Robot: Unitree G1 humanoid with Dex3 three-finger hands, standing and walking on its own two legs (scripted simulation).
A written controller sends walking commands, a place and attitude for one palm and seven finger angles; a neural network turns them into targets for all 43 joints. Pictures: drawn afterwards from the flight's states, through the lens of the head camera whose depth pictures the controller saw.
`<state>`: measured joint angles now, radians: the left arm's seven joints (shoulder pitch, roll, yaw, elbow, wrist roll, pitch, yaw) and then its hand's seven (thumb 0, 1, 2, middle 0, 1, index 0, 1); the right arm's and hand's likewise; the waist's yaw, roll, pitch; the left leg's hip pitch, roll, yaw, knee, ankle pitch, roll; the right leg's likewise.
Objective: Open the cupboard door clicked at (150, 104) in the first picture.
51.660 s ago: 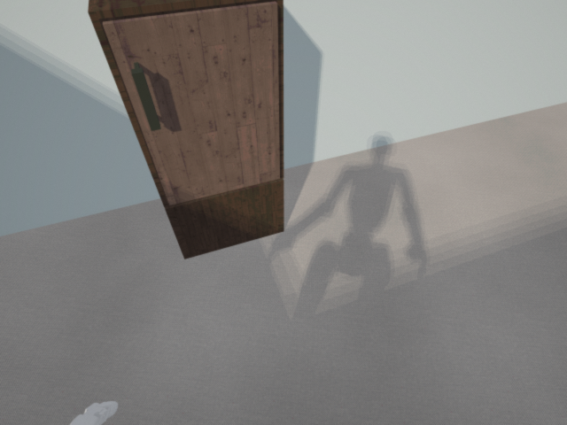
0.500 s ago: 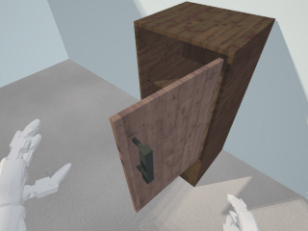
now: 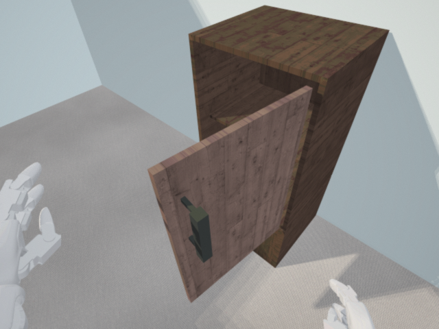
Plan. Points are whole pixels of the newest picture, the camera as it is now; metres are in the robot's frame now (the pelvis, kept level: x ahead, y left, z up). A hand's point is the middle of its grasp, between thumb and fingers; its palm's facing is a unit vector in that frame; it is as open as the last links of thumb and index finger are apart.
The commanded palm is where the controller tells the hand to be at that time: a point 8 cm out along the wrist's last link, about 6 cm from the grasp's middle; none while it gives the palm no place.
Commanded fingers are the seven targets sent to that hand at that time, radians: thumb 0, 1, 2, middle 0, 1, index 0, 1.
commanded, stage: draw the hand back to the body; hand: left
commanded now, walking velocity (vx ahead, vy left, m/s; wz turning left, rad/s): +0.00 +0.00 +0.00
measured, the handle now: (195, 229) +0.31 +0.10 +0.00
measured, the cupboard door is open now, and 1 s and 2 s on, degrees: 82 82 82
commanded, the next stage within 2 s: step back with the hand held close in 0.06 s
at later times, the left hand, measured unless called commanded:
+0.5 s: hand (57, 246) +0.18 +0.25 +0.14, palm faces +0.32 -0.81 -0.50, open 7.4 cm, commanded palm +0.12 +0.30 +0.17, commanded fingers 0.00 0.90 0.90 -0.20 -0.30 -0.20 -0.30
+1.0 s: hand out of the picture +0.06 +0.30 +0.15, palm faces +0.47 -0.75 -0.47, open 7.4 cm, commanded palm +0.00 +0.34 +0.17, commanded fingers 0.00 0.90 0.90 -0.20 -0.30 -0.20 -0.30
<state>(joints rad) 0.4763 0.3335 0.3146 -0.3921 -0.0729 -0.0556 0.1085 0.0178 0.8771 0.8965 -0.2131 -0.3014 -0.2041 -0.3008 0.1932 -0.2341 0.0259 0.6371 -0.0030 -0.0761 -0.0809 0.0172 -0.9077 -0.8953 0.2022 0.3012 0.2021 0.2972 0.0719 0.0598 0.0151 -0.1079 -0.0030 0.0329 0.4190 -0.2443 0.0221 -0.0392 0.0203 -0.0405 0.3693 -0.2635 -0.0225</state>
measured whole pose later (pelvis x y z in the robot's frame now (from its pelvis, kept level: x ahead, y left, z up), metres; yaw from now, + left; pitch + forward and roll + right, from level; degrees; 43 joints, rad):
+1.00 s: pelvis -0.12 +0.03 -0.02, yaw +2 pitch -1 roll -2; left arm 0.54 0.38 0.43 -0.53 -0.03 -0.21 0.15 0.02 0.89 0.90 -0.21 -0.30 -0.21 -0.30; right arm 0.20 -0.21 0.00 0.58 0.00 -0.07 -0.07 0.02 -0.91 -0.90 0.20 0.30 0.20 0.30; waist 0.02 0.03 0.06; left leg -0.46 -0.02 0.04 0.61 -0.22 0.05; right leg -0.33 0.04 0.01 0.57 -0.23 0.01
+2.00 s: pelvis -0.41 +0.12 -0.02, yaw -5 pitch +0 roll -1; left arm 0.52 0.54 0.51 -0.64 -0.04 -0.21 0.11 0.01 0.88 0.90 -0.22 -0.30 -0.21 -0.30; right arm 0.26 -0.20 -0.02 0.73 -0.02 -0.06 -0.07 0.02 -0.91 -0.90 0.20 0.30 0.20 0.30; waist 0.04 -0.07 -0.06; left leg -0.63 0.04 0.00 1.17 -0.33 -0.03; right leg -0.31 0.02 -0.13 0.65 -0.36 -0.09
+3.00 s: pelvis -0.43 +0.11 -0.02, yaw +2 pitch +0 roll +2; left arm 0.28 0.16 -0.03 0.72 0.02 0.05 0.00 0.01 0.91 0.90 -0.20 -0.30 -0.19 -0.30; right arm 0.17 -0.22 0.01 0.83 -0.03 0.01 0.01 0.01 -0.91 -0.90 0.20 0.30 0.20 0.30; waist -0.03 0.03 0.03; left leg -0.31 0.00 0.02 0.57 -0.25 -0.02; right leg -0.27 -0.01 -0.03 0.64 -0.37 -0.03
